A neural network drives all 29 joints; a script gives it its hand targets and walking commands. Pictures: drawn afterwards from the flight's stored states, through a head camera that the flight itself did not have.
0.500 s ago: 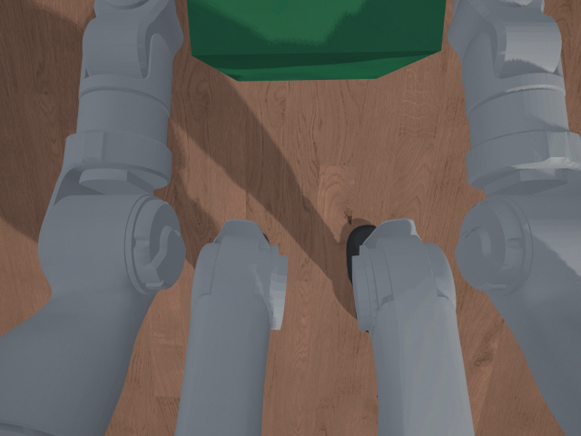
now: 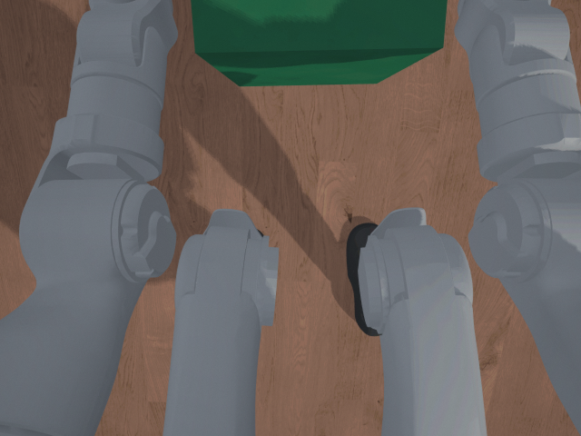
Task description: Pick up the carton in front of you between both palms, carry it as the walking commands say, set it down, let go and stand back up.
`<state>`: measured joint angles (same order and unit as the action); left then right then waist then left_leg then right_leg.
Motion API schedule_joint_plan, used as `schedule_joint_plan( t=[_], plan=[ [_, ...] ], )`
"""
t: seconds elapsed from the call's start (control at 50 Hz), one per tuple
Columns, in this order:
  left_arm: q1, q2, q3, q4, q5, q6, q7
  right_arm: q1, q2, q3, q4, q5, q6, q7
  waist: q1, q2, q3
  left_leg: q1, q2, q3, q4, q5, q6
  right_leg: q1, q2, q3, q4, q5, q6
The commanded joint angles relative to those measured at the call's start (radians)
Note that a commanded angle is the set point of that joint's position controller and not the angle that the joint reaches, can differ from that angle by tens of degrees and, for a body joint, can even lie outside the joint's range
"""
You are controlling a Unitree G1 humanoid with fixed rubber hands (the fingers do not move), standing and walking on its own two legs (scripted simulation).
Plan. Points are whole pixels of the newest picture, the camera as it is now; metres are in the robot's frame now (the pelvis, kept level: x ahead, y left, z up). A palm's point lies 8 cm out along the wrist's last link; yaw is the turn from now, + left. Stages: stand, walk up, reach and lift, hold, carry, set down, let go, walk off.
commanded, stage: set down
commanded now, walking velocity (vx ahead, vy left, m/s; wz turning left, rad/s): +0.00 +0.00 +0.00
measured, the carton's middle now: out of the picture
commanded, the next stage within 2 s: let go in 1.90 s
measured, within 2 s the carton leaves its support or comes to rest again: neither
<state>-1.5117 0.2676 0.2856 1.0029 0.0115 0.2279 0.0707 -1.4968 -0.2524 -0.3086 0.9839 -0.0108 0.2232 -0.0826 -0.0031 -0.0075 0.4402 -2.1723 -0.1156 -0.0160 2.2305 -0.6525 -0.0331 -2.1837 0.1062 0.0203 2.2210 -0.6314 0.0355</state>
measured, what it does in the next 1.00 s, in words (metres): stands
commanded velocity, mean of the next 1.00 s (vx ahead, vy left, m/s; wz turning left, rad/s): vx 0.00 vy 0.00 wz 0.00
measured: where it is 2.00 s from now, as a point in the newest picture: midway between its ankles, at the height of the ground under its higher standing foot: (307, 299)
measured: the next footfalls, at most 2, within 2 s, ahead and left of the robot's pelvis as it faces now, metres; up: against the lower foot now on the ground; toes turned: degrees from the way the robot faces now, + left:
none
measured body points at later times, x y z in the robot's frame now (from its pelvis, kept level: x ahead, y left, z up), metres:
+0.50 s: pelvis +0.00 +0.00 -0.01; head +0.38 +0.01 +0.22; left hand +0.57 +0.16 -0.19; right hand +0.57 -0.16 -0.19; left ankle +0.10 +0.11 -0.34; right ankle +0.10 -0.12 -0.34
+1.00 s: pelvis +0.00 +0.00 -0.01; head +0.37 +0.00 +0.23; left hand +0.59 +0.19 -0.15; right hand +0.59 -0.19 -0.15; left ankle +0.10 +0.11 -0.34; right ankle +0.10 -0.11 -0.34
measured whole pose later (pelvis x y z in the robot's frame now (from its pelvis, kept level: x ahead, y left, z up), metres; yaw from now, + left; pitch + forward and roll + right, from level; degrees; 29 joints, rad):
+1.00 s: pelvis +0.00 +0.00 -0.01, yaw +0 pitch +33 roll +0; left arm -1.57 0.45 0.08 1.08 -0.24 0.14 0.09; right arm -1.57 -0.41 -0.11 1.07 0.22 0.13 -0.11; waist 0.00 -0.01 0.45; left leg -2.19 -0.06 0.01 2.26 -0.64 0.00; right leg -2.20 0.05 -0.01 2.25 -0.63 0.00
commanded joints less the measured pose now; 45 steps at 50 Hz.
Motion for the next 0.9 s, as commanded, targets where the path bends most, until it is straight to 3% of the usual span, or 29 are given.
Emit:
schedule_joint_plan(
  t=[0.0,0.26,0.46,0.52,0.56,0.6,0.62,0.68,0.78,0.88],
  plan=[
    [-0.541,-0.818,-0.265,-0.071,-0.061,-0.022,-0.255,-0.556,0.815,0.284,-0.057,0.066,-0.016,0.254,0.013,0.003,-0.952,0.391,-0.012,0.05,-0.168,0.295,0.046,0.433,0.015,-0.052,-0.146,0.285,-0.045],
    [-0.4,-0.724,-0.166,0.05,0.032,0.017,-0.288,-0.43,0.716,0.195,0.06,-0.001,0.015,0.286,0.014,0.003,-0.632,0.327,0.004,0.021,-0.16,0.149,0.06,0.343,0.007,-0.034,-0.141,0.129,-0.056],
    [-0.316,-0.675,-0.15,0.067,0.054,0.012,-0.289,-0.359,0.648,0.163,0.081,-0.03,0.004,0.283,0.009,0.007,-0.563,0.339,0.004,0.017,-0.14,0.185,0.052,0.344,0.007,-0.035,-0.126,0.159,-0.051],
    [-0.315,-0.617,-0.142,0.054,0.056,-0.006,-0.268,-0.349,0.6,0.152,0.076,-0.036,-0.015,0.264,0.013,0.006,-0.596,0.371,0.008,0.023,-0.13,0.228,0.036,0.376,0.003,-0.038,-0.117,0.199,-0.038],
    [-0.266,-0.432,-0.091,0.05,0.068,-0.031,-0.221,-0.304,0.41,0.102,0.059,-0.052,-0.039,0.217,0.007,0.011,-0.634,0.409,0.016,0.031,-0.126,0.26,0.017,0.42,-0.007,-0.043,-0.117,0.229,-0.027],
    [-0.201,0.005,0.012,0.029,0.09,-0.079,-0.114,-0.208,0.002,0.002,0.066,-0.063,-0.078,0.114,0.01,0.005,-0.714,0.457,0.029,0.035,-0.128,0.298,-0.003,0.473,-0.025,-0.045,-0.115,0.267,-0.01],
    [-0.2,0.149,0.015,0.008,0.072,-0.105,-0.064,-0.209,-0.153,-0.01,0.048,-0.041,-0.105,0.062,0.004,0.007,-0.788,0.48,0.033,0.032,-0.127,0.33,-0.012,0.499,-0.029,-0.043,-0.113,0.303,-0.005],
    [-0.3,0.248,-0.042,-0.007,-0.052,-0.149,0.006,-0.317,-0.257,0.041,0.023,0.053,-0.15,-0.006,0.005,0.002,-1.035,0.531,0.047,0.015,-0.093,0.502,-0.009,0.558,-0.041,-0.028,-0.073,0.48,-0.004],
    [-0.344,0.268,-0.167,0.02,-0.199,-0.162,0.012,-0.355,-0.258,0.165,0.037,0.197,-0.162,-0.012,0.006,0.019,-1.245,0.589,0.07,0.01,-0.078,0.585,0.01,0.595,-0.06,-0.026,-0.061,0.563,-0.022],
    [-0.362,0.297,-0.209,0.001,-0.261,-0.137,0.014,-0.364,-0.278,0.198,0.016,0.245,-0.136,-0.02,-0.001,0.01,-1.391,0.61,0.077,0.027,-0.113,0.521,0.018,0.682,-0.066,-0.027,-0.091,0.542,-0.028]
  ],
)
